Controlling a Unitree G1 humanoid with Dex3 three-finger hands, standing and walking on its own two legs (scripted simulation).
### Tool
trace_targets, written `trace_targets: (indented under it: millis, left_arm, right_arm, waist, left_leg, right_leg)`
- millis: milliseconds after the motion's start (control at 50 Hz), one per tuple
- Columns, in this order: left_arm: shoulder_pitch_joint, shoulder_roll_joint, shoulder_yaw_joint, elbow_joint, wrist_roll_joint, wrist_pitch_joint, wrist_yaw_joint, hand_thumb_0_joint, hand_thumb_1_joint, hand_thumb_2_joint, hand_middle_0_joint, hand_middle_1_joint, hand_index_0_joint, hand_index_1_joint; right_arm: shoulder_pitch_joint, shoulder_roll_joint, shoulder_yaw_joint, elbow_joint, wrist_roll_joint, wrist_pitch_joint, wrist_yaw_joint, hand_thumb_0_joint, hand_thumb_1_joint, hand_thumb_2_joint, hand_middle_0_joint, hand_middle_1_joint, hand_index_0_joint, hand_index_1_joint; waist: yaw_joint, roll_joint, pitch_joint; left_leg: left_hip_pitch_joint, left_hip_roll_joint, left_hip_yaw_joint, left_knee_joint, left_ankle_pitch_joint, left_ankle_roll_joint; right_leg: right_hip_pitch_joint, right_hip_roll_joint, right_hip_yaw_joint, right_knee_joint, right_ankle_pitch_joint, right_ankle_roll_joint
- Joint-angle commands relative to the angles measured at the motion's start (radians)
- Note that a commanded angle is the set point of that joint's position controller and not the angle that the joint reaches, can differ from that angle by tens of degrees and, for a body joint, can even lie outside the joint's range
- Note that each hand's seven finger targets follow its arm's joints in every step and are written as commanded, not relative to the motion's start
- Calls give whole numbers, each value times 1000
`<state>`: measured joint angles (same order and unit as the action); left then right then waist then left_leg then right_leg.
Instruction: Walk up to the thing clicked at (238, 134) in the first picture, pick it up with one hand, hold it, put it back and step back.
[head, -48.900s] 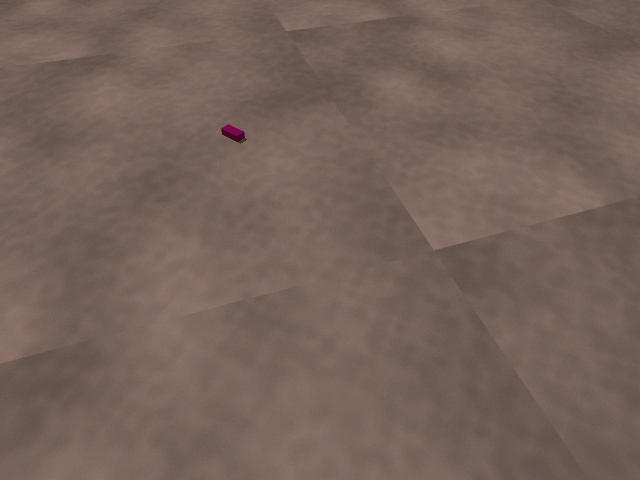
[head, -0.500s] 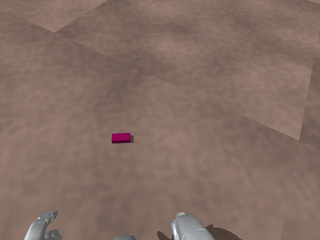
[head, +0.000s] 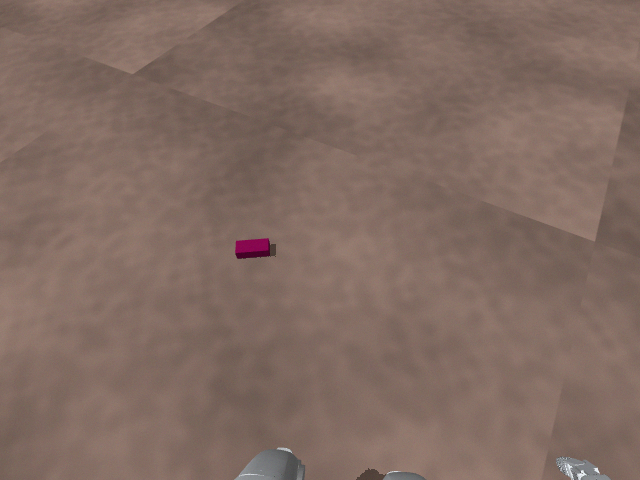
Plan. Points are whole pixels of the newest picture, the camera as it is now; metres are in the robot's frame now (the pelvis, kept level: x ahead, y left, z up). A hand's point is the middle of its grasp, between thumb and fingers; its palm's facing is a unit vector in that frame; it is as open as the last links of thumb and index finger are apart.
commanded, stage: step back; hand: left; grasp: from above
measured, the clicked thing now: (252, 248) +0.95 +0.29 -0.74
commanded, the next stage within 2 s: stand in 1.18 s
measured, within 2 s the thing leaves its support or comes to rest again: neither
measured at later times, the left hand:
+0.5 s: hand out of the picture -0.06 +0.26 -0.14, palm faces +0.06 -0.93 -0.36, open 7.4 cm
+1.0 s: hand out of the picture +0.02 +0.27 -0.14, palm faces +0.04 -0.93 -0.36, open 7.4 cm
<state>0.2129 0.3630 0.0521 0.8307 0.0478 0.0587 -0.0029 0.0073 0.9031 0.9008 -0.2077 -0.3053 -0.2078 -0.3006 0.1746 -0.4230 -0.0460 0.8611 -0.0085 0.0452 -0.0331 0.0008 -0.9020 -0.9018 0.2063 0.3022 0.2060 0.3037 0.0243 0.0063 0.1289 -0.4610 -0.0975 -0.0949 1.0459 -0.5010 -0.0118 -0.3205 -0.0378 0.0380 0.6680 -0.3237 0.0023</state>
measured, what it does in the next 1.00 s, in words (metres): steps on the spot: left foot, then right foot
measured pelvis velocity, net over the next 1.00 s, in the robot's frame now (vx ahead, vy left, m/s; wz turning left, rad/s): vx -0.06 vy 0.01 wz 0.06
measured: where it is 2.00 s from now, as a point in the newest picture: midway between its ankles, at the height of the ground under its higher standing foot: outside the picture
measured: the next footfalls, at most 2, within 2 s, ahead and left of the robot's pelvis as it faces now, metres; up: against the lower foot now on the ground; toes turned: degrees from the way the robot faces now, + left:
left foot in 0.10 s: -0.03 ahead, +0.13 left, +0.00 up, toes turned +1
right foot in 0.32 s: -0.02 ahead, -0.12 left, +0.00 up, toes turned +2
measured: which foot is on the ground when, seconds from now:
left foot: up 0.00-0.08, down 0.10-1.00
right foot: down 0.00-0.12, up 0.14-0.30, down 0.32-1.00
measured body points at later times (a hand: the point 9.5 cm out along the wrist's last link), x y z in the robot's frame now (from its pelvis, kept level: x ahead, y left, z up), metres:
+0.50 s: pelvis -0.10 +0.00 +0.01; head -0.10 -0.01 +0.46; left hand -0.06 +0.31 -0.11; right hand +0.00 -0.32 -0.11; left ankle -0.07 +0.12 -0.70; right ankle -0.07 -0.13 -0.72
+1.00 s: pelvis -0.06 +0.01 +0.01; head -0.05 +0.01 +0.46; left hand +0.02 +0.32 -0.11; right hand +0.03 -0.29 -0.12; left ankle -0.07 +0.12 -0.72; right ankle -0.06 -0.12 -0.72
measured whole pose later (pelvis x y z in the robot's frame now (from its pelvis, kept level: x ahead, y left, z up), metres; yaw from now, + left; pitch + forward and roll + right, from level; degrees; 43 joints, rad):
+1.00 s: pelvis -0.06 +0.01 +0.01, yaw +3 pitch -2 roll +0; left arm 0.12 0.36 0.03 1.04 0.02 -0.01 -0.02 0.01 0.91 0.90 -0.20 -0.30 -0.20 -0.30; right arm 0.17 -0.34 -0.03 1.06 -0.03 -0.02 0.00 0.00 -0.90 -0.90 0.21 0.30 0.21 0.30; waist 0.00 0.00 0.04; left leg -0.20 -0.02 -0.03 0.54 -0.31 0.01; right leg -0.21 -0.03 -0.01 0.55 -0.31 0.01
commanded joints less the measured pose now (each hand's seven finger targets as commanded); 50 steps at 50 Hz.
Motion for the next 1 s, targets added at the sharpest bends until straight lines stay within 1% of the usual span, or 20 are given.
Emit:
trace_targets:
  millis: [0,60,80,100,120,180,240,280,300,340,360,440,540,560,580,600,740,800,860,980]
  left_arm:
    - [-45,285,88,-100,-1,-38,34,0,900,900,-200,-300,-200,-300]
    - [-50,249,61,-87,-18,-27,23,0,900,900,-200,-300,-200,-300]
    - [3,196,45,-80,-26,-25,19,0,900,900,-200,-300,-200,-300]
    - [-83,214,46,-84,-39,-27,30,0,900,900,-200,-300,-200,-300]
    - [-137,252,63,-68,-22,-31,32,0,900,900,-200,-300,-200,-300]
    - [-54,222,58,-10,-38,-35,10,0,900,900,-200,-300,-200,-300]
    - [-52,207,60,14,-24,-57,-7,0,900,900,-200,-300,-200,-300]
    - [7,185,60,60,-18,-72,0,0,900,900,-200,-300,-200,-300]
    - [25,209,69,78,-11,-83,8,0,900,900,-200,-300,-200,-300]
    - [-12,339,96,70,4,-93,12,0,900,900,-200,-300,-200,-300]
    - [-101,329,88,41,4,-99,11,0,900,900,-200,-300,-200,-300]
    - [-114,279,80,58,-1,-116,10,0,900,900,-200,-300,-200,-300]
    - [-113,241,49,73,-4,-84,-6,0,900,900,-200,-300,-200,-300]
    - [-91,200,34,76,-10,-78,-8,0,900,900,-200,-300,-200,-300]
    - [-120,170,27,80,-33,-77,-9,0,900,900,-200,-300,-200,-300]
    - [-120,222,45,95,-30,-73,-5,0,900,900,-200,-300,-200,-300]
    - [-75,188,38,130,-32,-93,2,0,900,900,-200,-300,-200,-300]
    - [-40,213,47,159,-22,-103,14,0,900,900,-200,-300,-200,-300]
    - [-117,288,50,141,-19,-101,7,0,900,900,-200,-300,-200,-300]
    - [-175,214,31,145,-34,-101,7,0,900,900,-200,-300,-200,-300]
  right_arm:
    - [-6,-144,-49,-68,-18,-36,1,0,-900,-900,200,300,200,300]
    - [93,-143,-68,4,-28,-51,4,0,-900,-900,200,300,200,300]
    - [64,-206,-84,-2,-44,-54,4,0,-900,-900,200,300,200,300]
    - [11,-311,-93,-24,-31,-54,15,0,-900,-900,200,300,200,300]
    - [-23,-301,-94,-28,-33,-62,16,0,-900,-900,200,300,200,300]
    - [-78,-200,-57,-20,-34,-76,8,0,-900,-900,200,300,200,300]
    - [-57,-202,-66,-1,-44,-64,21,0,-900,-900,200,300,200,300]
    - [-64,-191,-58,1,-32,-48,28,0,-900,-900,200,300,200,300]
    - [-43,-146,-45,4,-27,-46,28,0,-900,-900,200,300,200,300]
    - [-61,-124,-43,2,-23,-43,27,0,-900,-900,200,300,200,300]
    - [-37,-162,-57,21,-21,-43,29,0,-900,-900,200,300,200,300]
    - [19,-141,-52,58,-17,-63,44,0,-900,-900,200,300,200,300]
    - [69,-131,-65,100,-31,-77,42,0,-900,-900,200,300,200,300]
    - [73,-161,-71,100,-37,-84,35,0,-900,-900,200,300,200,300]
    - [49,-206,-71,92,-37,-90,32,0,-900,-900,200,300,200,300]
    - [19,-238,-74,80,-32,-93,32,0,-900,-900,200,300,200,300]
    - [-14,-189,-64,88,-27,-96,26,0,-900,-900,200,300,200,300]
    - [-59,-132,-42,77,-3,-84,25,0,-900,-900,200,300,200,300]
    - [-27,-113,-38,107,-12,-81,23,0,-900,-900,200,300,200,300]
    - [-49,-145,-36,148,-15,-103,28,0,-900,-900,200,300,200,300]
  waist:
    - [24,-218,-163]
    - [-13,-125,-199]
    - [8,52,-202]
    - [-30,222,-176]
    - [-47,160,-108]
    - [14,110,-84]
    - [-21,142,-94]
    - [15,119,-95]
    - [25,37,-112]
    - [37,-174,-45]
    - [-5,-117,27]
    - [-3,-143,-38]
    - [-35,-106,-67]
    - [-42,8,-60]
    - [-44,152,-64]
    - [-35,117,-35]
    - [-17,173,-129]
    - [23,60,-182]
    - [-16,-90,-133]
    - [-13,-43,-133]
  left_leg:
    - [40,63,63,-307,-20,7]
    - [336,79,61,-706,252,42]
    - [452,251,-212,-731,222,98]
    - [247,452,-421,-769,134,246]
    - [81,479,-465,-793,94,294]
    - [89,316,-177,-704,204,188]
    - [130,275,-162,-706,-28,166]
    - [65,269,-129,-650,-88,135]
    - [1,230,-95,-562,-79,99]
    - [-59,65,-9,-249,-75,21]
    - [28,101,-41,-182,-30,8]
    - [68,108,-13,-263,67,9]
    - [353,71,76,-589,134,26]
    - [375,158,-73,-687,56,46]
    - [279,326,-378,-823,-190,122]
    - [158,399,-451,-877,-292,193]
    - [277,301,-169,-682,423,146]
    - [127,222,-67,-578,413,62]
    - [132,108,41,-485,99,20]
    - [246,220,-67,-624,510,70]
  right_leg:
    - [207,-219,206,-146,376,-197]
    - [71,-161,135,2,283,-116]
    - [-153,-64,70,124,7,-59]
    - [-146,27,-28,230,-285,-21]
    - [-59,14,75,339,-291,-19]
    - [-16,22,45,309,-152,-33]
    - [58,38,-42,2,-175,-18]
    - [210,61,-67,-248,-63,-39]
    - [308,31,16,-310,-40,-46]
    - [54,-300,494,-506,-615,-191]
    - [-104,-334,508,-517,-667,-212]
    - [20,-220,275,-448,-374,-165]
    - [-106,-136,98,-292,-283,-108]
    - [-176,-82,35,-185,-249,-80]
    - [-176,12,-40,-22,-190,-26]
    - [-100,9,-13,98,-190,-23]
    - [57,20,-47,-134,-60,-24]
    - [314,-17,10,-279,159,-45]
    - [186,-214,233,-328,-53,-159]
    - [168,-60,9,-227,234,-48]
